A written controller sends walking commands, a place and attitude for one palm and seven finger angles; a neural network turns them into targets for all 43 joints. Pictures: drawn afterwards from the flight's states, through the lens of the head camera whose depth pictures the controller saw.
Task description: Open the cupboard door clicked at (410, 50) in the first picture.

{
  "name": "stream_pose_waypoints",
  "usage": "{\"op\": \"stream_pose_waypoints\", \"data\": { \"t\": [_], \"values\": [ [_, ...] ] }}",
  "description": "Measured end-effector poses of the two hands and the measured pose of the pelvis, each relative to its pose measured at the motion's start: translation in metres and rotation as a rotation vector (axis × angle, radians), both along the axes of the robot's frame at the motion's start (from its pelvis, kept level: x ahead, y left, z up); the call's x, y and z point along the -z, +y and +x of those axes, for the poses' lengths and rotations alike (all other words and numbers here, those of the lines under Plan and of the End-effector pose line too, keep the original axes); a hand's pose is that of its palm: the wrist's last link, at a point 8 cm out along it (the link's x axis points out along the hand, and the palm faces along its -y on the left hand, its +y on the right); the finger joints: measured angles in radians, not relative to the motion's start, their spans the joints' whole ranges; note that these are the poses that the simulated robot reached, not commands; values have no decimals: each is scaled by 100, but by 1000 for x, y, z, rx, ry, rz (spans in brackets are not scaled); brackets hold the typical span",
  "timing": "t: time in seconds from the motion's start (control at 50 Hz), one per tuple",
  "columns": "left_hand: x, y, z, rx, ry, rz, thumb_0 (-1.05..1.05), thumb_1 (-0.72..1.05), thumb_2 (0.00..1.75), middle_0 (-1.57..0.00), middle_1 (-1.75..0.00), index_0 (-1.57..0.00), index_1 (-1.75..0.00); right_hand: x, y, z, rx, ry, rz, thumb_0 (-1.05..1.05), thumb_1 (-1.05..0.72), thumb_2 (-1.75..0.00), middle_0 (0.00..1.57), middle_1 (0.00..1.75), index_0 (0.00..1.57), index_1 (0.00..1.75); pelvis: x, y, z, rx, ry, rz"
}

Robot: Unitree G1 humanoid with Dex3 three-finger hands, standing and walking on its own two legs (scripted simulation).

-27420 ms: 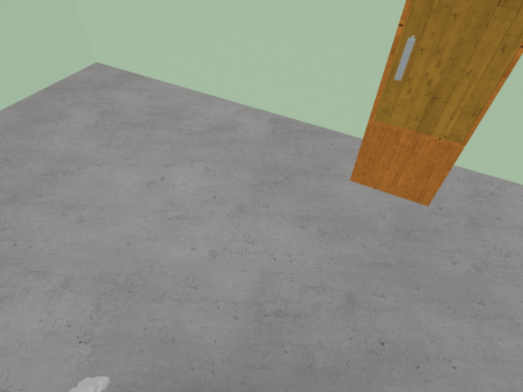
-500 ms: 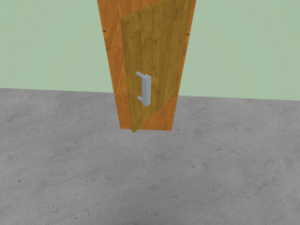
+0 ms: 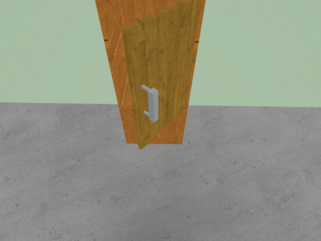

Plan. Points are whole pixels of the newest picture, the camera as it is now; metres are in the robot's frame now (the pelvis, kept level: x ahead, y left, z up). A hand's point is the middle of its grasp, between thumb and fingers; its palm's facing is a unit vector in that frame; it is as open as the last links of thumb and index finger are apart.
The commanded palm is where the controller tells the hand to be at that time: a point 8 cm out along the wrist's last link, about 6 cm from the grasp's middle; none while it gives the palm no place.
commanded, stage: let the arm hang, fingers relaxed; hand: left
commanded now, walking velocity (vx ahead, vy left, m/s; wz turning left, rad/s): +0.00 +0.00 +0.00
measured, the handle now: (149, 103) +0.59 +0.07 -0.05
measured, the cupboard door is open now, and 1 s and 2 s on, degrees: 51 51 51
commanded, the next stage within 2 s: look to check the result in 0.04 s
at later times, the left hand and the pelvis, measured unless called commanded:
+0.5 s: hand out of the picture +0.08 +0.21 -0.16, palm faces -0.02 -0.95 -0.30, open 7.4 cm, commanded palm none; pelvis +0.03 -0.01 +0.00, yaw -1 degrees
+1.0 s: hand out of the picture +0.08 +0.17 -0.18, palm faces -0.08 -0.97 -0.24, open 7.4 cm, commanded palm none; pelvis +0.03 -0.02 -0.01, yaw -7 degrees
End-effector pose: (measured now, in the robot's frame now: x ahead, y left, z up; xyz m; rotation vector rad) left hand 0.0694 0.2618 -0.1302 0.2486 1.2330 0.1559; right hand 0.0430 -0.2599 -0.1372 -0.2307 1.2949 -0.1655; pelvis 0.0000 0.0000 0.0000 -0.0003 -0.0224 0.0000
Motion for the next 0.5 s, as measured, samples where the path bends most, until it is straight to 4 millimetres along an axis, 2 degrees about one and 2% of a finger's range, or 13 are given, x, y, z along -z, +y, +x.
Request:
{"op": "stream_pose_waypoints", "data": {
  "t": [0.12,0.22,0.38,0.5],
  "values": [
    [0,-4,5,0,16,0,0,91,90,-20,-30,-20,-30,-4,-6,27,-17,-36,-9,1,-91,-90,20,30,20,30,-1,-3,8,4,3,1],
    [-1,-3,2,-10,44,10,0,90,90,-20,-30,-20,-30,-4,-10,39,-24,-39,-11,1,-91,-90,20,30,20,30,-2,-5,16,6,7,2],
    [-2,-2,-2,-24,86,28,0,91,90,-20,-30,-20,-30,-2,-14,42,-19,-11,-8,1,-91,-90,20,30,20,30,-2,-10,26,10,11,5],
    [-2,-5,2,-23,89,32,0,91,90,-20,-30,-20,-30,0,-16,39,-7,6,-6,1,-91,-90,20,30,20,30,-2,-13,32,14,10,7]
  ]
}}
